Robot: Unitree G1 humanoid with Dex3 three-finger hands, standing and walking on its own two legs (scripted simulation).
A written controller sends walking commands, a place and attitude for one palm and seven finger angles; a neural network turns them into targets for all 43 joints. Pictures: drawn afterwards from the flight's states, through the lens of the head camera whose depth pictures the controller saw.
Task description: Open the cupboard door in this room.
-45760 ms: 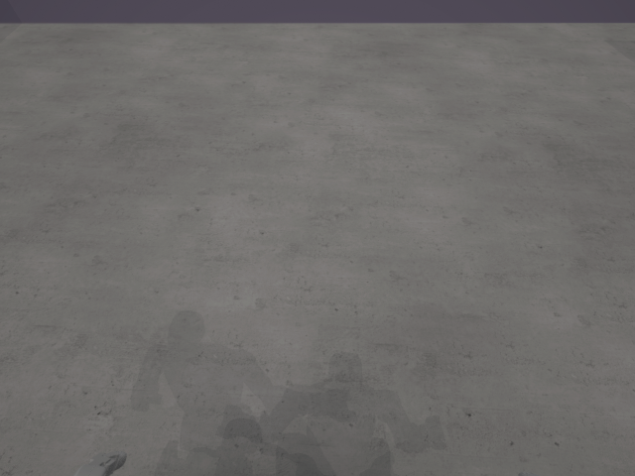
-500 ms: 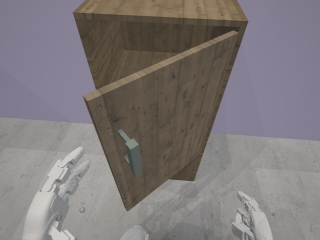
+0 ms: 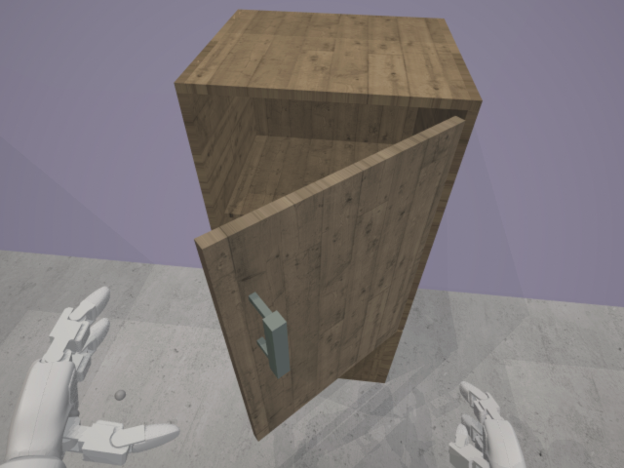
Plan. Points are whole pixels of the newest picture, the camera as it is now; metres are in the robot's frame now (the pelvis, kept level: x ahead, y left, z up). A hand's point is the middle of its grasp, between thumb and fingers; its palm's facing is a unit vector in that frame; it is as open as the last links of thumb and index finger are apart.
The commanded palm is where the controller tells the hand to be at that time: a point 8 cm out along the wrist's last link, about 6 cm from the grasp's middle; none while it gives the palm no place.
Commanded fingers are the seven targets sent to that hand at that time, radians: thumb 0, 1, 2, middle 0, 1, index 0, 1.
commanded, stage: draw the hand back to the body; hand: left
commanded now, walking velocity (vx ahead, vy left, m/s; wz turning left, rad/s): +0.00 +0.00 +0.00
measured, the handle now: (268, 335) +0.28 +0.09 +0.04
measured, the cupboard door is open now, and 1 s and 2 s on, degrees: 44 44 44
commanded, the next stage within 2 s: step back with the hand held close in 0.86 s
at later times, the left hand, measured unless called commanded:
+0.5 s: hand (85, 302) +0.22 +0.25 +0.18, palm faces +0.44 -0.80 -0.40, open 8.9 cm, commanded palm +0.17 +0.28 +0.20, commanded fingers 0.00 0.90 0.90 -0.20 -0.30 -0.20 -0.30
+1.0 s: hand (106, 309) +0.21 +0.22 +0.18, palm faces +0.43 -0.81 -0.39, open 7.4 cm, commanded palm +0.17 +0.26 +0.20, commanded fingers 0.00 0.90 0.90 -0.20 -0.30 -0.20 -0.30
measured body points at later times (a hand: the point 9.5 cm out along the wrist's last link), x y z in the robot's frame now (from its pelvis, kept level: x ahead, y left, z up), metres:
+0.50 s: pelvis +0.03 -0.02 +0.03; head +0.01 -0.03 +0.48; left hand +0.19 +0.29 +0.20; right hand +0.22 -0.23 -0.05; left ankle +0.04 +0.10 -0.71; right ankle -0.03 -0.13 -0.71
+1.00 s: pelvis +0.02 -0.04 +0.03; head +0.01 -0.06 +0.48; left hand +0.18 +0.26 +0.20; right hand +0.21 -0.26 -0.05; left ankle +0.04 +0.10 -0.71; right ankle -0.03 -0.13 -0.71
